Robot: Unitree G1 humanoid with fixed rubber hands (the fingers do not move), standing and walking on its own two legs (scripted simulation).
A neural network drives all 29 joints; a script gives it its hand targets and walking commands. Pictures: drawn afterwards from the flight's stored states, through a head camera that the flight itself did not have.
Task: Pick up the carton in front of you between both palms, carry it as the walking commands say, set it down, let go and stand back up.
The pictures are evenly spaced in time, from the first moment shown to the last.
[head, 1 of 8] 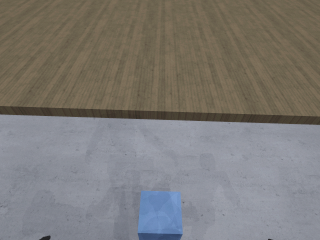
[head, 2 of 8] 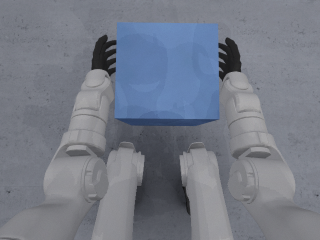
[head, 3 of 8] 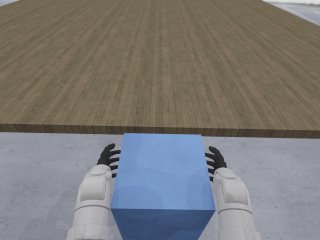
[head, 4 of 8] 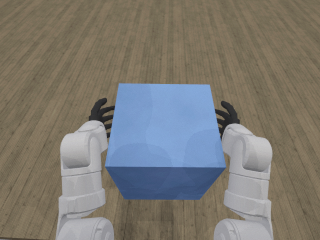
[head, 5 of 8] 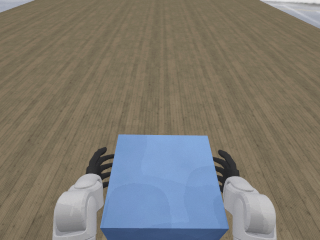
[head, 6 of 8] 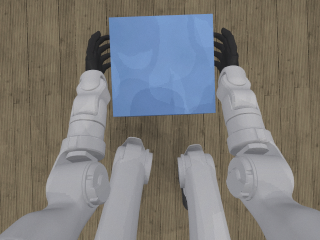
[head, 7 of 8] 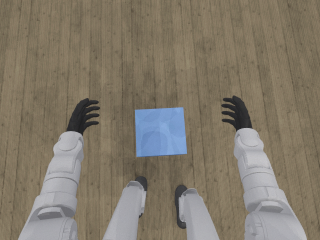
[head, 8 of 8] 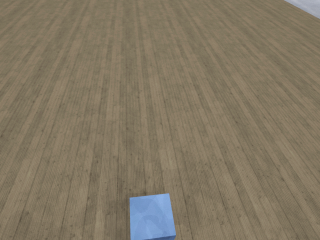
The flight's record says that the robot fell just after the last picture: no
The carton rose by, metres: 0.87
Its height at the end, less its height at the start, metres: +0.11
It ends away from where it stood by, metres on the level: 2.26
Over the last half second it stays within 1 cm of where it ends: yes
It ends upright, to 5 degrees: yes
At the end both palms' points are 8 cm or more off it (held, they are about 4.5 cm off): yes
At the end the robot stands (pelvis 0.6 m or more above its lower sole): yes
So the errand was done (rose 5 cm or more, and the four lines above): yes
